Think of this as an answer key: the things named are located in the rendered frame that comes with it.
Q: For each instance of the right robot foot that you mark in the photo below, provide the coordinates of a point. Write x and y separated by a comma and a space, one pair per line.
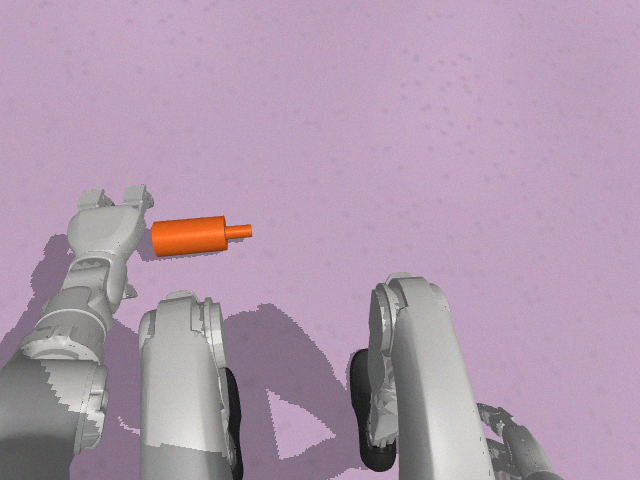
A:
375, 458

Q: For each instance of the left robot arm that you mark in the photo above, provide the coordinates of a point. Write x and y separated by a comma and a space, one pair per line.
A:
53, 396

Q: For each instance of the right robot hand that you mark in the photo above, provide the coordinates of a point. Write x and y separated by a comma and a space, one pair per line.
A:
520, 455

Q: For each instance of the bottle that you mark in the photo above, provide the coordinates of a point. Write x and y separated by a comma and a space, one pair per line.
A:
197, 235

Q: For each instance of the left robot hand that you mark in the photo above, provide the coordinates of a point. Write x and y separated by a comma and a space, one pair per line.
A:
101, 226

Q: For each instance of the left robot foot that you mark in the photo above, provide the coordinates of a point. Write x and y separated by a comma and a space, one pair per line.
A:
234, 425

